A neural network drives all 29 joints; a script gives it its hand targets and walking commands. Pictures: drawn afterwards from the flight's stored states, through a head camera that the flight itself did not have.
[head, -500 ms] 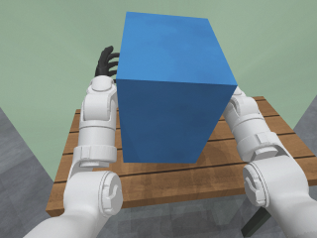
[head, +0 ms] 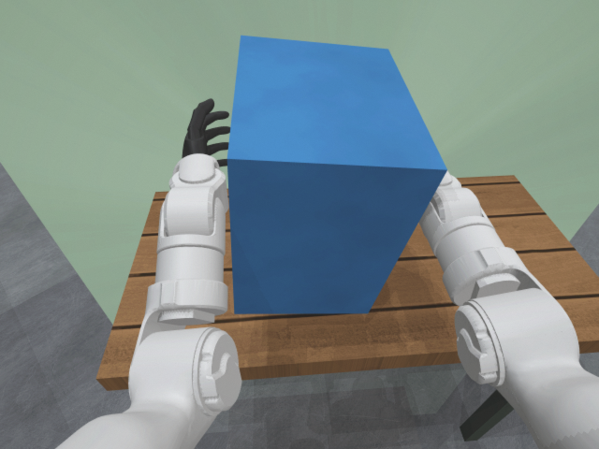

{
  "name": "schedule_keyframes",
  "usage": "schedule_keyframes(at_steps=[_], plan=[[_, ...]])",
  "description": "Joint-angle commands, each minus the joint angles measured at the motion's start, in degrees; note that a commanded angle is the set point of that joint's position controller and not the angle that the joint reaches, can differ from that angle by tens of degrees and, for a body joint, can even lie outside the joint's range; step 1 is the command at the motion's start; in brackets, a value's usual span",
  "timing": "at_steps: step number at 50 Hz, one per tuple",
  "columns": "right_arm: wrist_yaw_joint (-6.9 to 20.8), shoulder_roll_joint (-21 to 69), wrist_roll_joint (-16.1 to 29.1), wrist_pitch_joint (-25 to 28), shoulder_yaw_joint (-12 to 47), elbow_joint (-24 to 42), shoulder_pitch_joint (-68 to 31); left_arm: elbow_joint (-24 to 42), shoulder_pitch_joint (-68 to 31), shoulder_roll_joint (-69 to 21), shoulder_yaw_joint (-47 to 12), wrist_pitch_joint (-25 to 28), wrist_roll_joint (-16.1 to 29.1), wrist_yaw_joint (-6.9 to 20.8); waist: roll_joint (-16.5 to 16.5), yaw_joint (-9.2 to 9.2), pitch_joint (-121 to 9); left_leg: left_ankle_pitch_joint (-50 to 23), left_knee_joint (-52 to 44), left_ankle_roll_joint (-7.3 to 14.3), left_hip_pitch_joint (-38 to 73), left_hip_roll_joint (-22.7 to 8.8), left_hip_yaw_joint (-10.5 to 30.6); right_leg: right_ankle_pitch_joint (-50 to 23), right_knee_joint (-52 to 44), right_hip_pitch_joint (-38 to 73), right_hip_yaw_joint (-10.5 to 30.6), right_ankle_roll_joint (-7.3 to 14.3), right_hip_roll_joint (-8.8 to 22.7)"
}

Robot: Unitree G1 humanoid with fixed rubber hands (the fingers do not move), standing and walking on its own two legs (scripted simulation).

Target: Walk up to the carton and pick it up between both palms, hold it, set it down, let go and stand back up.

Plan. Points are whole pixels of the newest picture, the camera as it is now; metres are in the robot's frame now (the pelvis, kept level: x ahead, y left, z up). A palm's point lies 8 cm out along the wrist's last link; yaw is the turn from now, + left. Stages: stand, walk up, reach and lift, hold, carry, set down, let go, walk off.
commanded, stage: set down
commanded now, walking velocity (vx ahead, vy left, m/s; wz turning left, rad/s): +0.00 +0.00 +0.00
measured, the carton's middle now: (309, 185) +0.41 +0.02 +0.17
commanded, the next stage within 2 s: none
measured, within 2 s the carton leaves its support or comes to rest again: neither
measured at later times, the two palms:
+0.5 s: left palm (212, 181) +0.39 +0.14 +0.19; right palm (418, 176) +0.43 -0.14 +0.17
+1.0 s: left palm (211, 196) +0.40 +0.15 +0.15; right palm (407, 185) +0.44 -0.13 +0.14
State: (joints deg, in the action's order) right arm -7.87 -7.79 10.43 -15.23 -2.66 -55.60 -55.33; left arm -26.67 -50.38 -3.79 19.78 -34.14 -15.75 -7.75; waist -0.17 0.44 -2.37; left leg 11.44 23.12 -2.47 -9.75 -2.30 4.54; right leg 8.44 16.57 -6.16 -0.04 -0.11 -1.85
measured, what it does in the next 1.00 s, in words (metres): stands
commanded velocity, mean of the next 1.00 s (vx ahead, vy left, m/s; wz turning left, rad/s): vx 0.00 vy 0.00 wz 0.00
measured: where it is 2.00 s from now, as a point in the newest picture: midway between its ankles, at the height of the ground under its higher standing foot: outside the picture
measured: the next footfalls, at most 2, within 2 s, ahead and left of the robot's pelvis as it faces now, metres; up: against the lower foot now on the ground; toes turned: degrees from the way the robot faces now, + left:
none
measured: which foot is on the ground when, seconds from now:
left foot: down 0.00-1.00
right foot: down 0.00-1.00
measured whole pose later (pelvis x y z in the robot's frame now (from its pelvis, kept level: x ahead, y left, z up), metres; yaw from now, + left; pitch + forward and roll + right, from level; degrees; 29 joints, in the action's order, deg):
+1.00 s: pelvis +0.01 -0.02 +0.00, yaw -1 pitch +2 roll -2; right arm -1.7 -7.2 0.3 -5.2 -9.5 -64.0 -54.4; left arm -31.3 -44.4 -6.9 20.5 -22.2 -15.7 -10.0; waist 1.1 4.7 -3.3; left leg 11.9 23.1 -3.8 -13.2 -3.7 4.5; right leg 9.4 17.9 -10.4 -0.1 1.2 -3.2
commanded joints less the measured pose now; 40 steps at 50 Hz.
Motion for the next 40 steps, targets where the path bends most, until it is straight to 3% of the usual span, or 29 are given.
schedule_keyframes(at_steps=[1,7,17,30,40], plan=[[8.60,30.19,2.39,10.49,7.18,24.00,-57.15,4.74,-39.68,-40.65,-29.65,6.68,9.75,4.44,4.20,-0.76,-39.99,-29.49,2.13,-4.81,24.72,1.65,-2.28,-10.83,-1.67,-3.18,-6.46,1.06,-4.27],[9.42,29.17,2.88,10.65,8.11,19.60,-50.96,8.60,-38.28,-40.46,-29.87,7.62,9.06,2.74,4.84,0.17,-38.15,-34.36,2.88,-5.62,26.52,1.05,-2.14,-11.35,-2.24,-4.54,-6.14,1.56,-4.61],[10.03,28.91,1.29,11.27,7.57,17.46,-50.40,5.23,-34.85,-37.99,-25.60,8.25,6.34,2.76,3.18,3.18,-35.55,-31.75,1.72,-4.17,21.79,1.50,-3.79,-12.80,-1.59,-2.81,-5.28,0.77,-4.06],[11.92,30.32,-5.54,13.59,1.53,12.02,-48.18,-0.47,-35.95,-36.69,-21.43,12.86,5.86,3.24,0.79,3.74,-34.69,-23.82,-1.09,-2.60,13.77,1.50,-5.09,-9.68,-0.66,-2.80,-5.40,0.16,-2.77],[14.11,29.16,-9.21,16.32,-2.01,8.52,-47.90,-1.46,-35.10,-37.74,-21.07,15.61,4.85,1.90,1.63,4.71,-38.93,-28.23,-0.38,-3.53,14.29,1.14,-5.64,-11.09,-0.69,-4.89,-6.31,0.71,-2.72]])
